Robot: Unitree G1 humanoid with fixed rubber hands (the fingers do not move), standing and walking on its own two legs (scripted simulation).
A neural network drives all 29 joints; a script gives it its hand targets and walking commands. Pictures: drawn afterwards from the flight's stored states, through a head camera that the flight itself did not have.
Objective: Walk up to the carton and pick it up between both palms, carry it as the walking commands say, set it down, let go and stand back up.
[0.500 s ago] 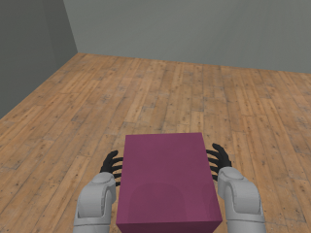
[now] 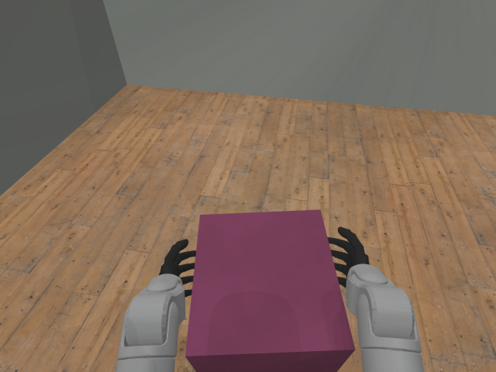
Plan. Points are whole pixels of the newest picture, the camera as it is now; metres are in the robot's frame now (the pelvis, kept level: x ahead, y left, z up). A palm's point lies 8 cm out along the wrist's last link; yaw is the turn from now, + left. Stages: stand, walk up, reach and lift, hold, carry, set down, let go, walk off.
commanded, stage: carry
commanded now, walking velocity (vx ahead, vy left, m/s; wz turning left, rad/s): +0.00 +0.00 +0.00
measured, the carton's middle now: (263, 305) +0.27 +0.00 -0.02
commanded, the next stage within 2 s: hold in 0.38 s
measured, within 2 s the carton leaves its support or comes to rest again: neither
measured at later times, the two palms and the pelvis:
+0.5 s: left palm (180, 298) +0.26 +0.13 +0.03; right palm (363, 287) +0.27 -0.16 +0.04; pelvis +0.00 -0.01 +0.01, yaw +2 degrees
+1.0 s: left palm (192, 308) +0.23 +0.11 +0.05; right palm (384, 287) +0.26 -0.18 +0.06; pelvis -0.06 -0.06 +0.00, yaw +6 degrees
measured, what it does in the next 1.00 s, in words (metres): shifts its weight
